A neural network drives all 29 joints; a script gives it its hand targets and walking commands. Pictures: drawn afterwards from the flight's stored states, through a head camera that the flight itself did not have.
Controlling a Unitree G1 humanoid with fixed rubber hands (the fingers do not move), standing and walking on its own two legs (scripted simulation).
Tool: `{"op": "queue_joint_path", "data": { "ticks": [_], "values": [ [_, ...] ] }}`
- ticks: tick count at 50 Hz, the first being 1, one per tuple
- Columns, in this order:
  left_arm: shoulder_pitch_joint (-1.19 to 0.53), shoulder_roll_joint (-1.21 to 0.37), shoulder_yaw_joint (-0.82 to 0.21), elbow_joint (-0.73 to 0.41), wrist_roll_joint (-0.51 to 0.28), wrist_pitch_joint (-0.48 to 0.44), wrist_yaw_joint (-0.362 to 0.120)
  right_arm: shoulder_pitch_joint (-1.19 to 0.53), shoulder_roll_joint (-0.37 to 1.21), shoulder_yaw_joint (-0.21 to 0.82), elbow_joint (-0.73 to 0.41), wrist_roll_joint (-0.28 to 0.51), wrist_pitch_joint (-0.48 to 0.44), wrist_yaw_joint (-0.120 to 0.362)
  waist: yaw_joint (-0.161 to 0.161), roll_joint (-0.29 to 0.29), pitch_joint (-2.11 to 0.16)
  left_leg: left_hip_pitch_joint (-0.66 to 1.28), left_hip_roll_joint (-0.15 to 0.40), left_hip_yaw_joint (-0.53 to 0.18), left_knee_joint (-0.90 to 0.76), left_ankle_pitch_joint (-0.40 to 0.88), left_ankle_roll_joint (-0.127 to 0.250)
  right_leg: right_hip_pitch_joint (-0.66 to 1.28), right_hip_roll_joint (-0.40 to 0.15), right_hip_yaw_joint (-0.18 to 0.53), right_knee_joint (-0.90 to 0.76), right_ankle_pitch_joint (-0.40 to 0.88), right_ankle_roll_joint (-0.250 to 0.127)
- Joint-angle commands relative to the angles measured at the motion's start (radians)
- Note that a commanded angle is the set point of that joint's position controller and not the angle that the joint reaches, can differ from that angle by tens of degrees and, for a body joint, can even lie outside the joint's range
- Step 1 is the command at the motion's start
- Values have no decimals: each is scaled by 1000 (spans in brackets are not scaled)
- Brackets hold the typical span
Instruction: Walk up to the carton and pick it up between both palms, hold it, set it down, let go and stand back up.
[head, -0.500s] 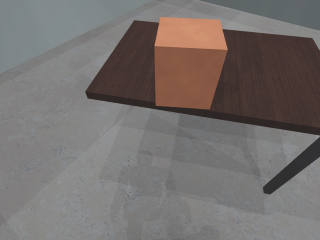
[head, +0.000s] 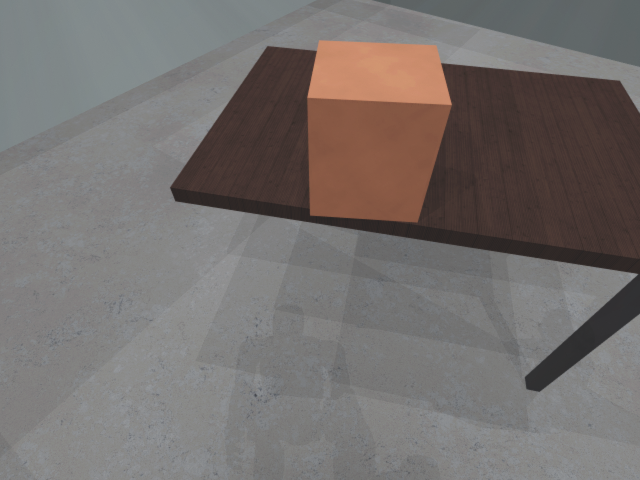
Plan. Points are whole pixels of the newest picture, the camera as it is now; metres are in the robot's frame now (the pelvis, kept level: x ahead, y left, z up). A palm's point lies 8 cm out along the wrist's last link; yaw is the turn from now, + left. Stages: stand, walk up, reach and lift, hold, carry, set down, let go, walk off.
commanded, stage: stand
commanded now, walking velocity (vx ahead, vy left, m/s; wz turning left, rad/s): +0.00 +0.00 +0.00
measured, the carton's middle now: (370, 134) +0.67 -0.08 +0.05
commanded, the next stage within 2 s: walk up in 0.74 s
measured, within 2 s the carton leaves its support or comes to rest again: neither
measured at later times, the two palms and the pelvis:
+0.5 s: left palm out of the picture -0.03 +0.20 -0.15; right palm out of the picture -0.04 -0.20 -0.15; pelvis +0.00 +0.00 +0.00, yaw +0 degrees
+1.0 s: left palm out of the picture -0.02 +0.21 -0.15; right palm out of the picture -0.03 -0.20 -0.15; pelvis +0.01 +0.00 +0.00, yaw +0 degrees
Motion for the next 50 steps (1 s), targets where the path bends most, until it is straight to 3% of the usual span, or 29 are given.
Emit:
{"op": "queue_joint_path", "data": {
  "ticks": [1, 9, 11, 16, 21, 24, 27, 30, 35, 42, 46, 47, 48, 49, 50],
  "values": [
    [69, 71, 11, -4, 0, -7, 4, 77, -56, -9, -6, 0, -5, -7, 5, -13, 76, -52, 62, -62, -82, 45, 31, -34, -72, 80, -110, 11, -31],
    [79, 76, 7, 6, -2, -7, 6, 100, -65, -4, 11, 1, -2, -10, -2, 9, 85, -56, 64, -72, -85, 42, 33, -37, -72, 81, -112, 18, -31],
    [75, 80, 10, 6, 0, -4, 4, 88, -53, -2, 6, -2, -5, -7, -2, -32, 71, -46, 68, -72, -86, 39, 34, -39, -66, 70, -108, 16, -25],
    [71, 55, 1, 8, 0, -7, 3, 114, -65, -3, 17, -1, -3, -10, -12, -13, 69, -38, 71, -69, -84, 37, 28, -54, -67, 77, -113, 22, -32],
    [87, 73, 5, 13, 0, -7, 7, 97, -47, 1, 13, 0, -8, -7, 1, -20, 74, -57, 64, -68, -82, 51, 27, -37, -69, 73, -112, 18, -28],
    [91, 62, -1, 12, -1, -7, 4, 102, -51, 2, 13, 0, -5, -5, 0, 7, 83, -62, 64, -67, -90, 39, 27, -34, -72, 84, -110, 22, -32],
    [92, 81, 4, 7, 0, -10, 3, 105, -53, 3, 19, 3, -5, -6, 3, -13, 66, -49, 59, -70, -91, 36, 30, -42, -75, 84, -116, -12, -29],
    [91, 68, 0, 14, 3, -13, 5, 96, -60, -3, 14, 1, -7, -6, -2, 1, 65, -32, 64, -62, -80, 75, 27, -38, -75, 81, -112, 40, -29],
    [89, 76, 3, 15, -1, -12, 4, 97, -53, -1, 10, 2, -7, -4, -1, -25, 52, -26, 61, -66, -82, 78, 30, -28, -73, 74, -110, 46, -26],
    [96, 70, -4, 17, 1, -14, 7, 103, -69, -5, 18, -1, -10, -5, -3, -1, 68, -24, 64, -63, -82, 97, 28, -18, -76, 80, -105, 83, -29],
    [75, 60, -5, 16, -1, -14, 6, 109, -49, -1, 17, 1, -10, -6, -9, -22, 81, -27, 69, -70, -85, 112, 27, -22, -75, 71, -102, 105, -30],
    [8, 227, 44, -67, -21, -6, 19, 2, -185, -49, -78, 22, -13, -27, -5, 10, 206, -105, 125, -62, 47, 571, 31, -92, -99, 61, 54, 559, -25],
    [219, 164, 38, -13, 13, -18, -4, 141, -197, -47, -35, -9, -14, -1, 68, 60, -140, -85, 66, -7, 7, -457, 26, 88, -139, 169, -46, -487, -84],
    [223, 209, 51, -20, 24, 3, -11, 17, -163, -51, -51, -23, 2, 7, 98, 4, 28, -283, 6, 61, 89, -544, -28, 36, -186, 301, -158, -717, -110],
    [225, 221, 54, -22, 28, 10, -13, -48, -78, -26, -103, -25, 4, 16, 117, -186, 108, -369, -35, 113, 246, -377, -46, 32, -285, 454, -300, -769, -156]
  ]
}}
